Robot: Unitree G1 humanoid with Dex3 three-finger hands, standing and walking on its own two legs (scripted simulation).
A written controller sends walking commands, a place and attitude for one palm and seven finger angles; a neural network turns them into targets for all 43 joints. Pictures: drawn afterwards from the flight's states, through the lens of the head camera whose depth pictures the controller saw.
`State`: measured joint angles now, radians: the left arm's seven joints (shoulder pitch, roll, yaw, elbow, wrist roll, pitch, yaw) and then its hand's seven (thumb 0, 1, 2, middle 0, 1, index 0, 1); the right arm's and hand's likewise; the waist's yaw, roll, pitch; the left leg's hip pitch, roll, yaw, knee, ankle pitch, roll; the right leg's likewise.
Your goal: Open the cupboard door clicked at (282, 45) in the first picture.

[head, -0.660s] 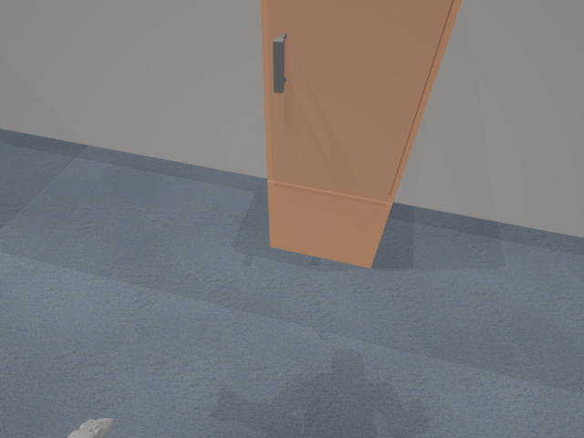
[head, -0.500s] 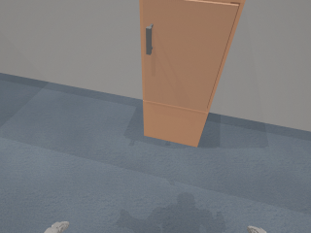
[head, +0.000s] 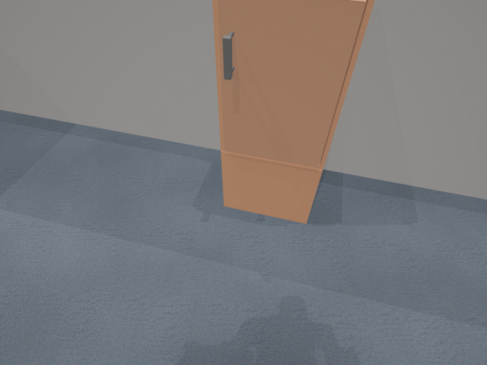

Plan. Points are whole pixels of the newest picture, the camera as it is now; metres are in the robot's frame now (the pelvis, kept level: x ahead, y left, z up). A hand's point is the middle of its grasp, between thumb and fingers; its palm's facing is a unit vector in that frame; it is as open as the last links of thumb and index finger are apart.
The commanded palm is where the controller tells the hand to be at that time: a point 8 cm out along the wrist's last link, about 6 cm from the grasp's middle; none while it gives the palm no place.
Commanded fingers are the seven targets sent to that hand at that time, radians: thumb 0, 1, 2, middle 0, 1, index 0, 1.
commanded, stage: stand and wait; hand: left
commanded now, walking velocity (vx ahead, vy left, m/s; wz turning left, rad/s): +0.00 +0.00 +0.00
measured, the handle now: (229, 55) +0.94 +0.10 +0.07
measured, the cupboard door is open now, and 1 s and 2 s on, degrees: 0 0 0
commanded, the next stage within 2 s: look at it before walking up in 0.28 s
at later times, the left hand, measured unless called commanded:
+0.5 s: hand out of the picture +0.08 +0.24 -0.15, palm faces -0.03 -0.94 -0.33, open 7.4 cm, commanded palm none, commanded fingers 0.00 0.90 0.90 -0.20 -0.30 -0.20 -0.30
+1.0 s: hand out of the picture +0.09 +0.24 -0.15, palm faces -0.03 -0.94 -0.34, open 7.4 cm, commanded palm none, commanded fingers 0.00 0.90 0.90 -0.20 -0.30 -0.20 -0.30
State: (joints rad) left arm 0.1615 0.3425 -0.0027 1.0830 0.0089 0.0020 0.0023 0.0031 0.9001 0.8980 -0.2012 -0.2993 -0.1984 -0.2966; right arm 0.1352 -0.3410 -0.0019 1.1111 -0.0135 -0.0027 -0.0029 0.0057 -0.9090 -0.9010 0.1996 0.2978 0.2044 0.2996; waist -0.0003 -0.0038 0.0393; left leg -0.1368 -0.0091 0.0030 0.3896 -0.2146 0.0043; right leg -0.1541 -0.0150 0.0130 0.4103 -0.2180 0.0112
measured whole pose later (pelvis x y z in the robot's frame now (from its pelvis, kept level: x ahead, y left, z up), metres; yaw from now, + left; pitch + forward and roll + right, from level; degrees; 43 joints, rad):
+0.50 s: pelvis +0.00 -0.01 +0.00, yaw +0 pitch -2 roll +0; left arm 0.14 0.33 -0.01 1.08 0.01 -0.01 0.00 0.00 0.90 0.90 -0.20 -0.30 -0.20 -0.30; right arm 0.12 -0.33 0.00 1.12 -0.01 -0.01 0.00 0.00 -0.91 -0.90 0.20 0.30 0.20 0.30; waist 0.00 0.00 0.03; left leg -0.14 0.00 0.01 0.37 -0.20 -0.01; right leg -0.16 0.00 0.02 0.39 -0.20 0.00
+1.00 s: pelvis +0.01 -0.01 +0.00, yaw -1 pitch -2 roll +0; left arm 0.13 0.34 0.00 1.09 0.01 -0.01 0.00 0.00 0.90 0.90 -0.20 -0.30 -0.20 -0.30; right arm 0.11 -0.33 0.00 1.12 -0.01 -0.01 0.00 0.00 -0.91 -0.90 0.20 0.30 0.20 0.30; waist 0.00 0.00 0.03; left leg -0.12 0.00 0.01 0.35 -0.20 -0.01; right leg -0.14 0.00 0.02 0.37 -0.20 0.00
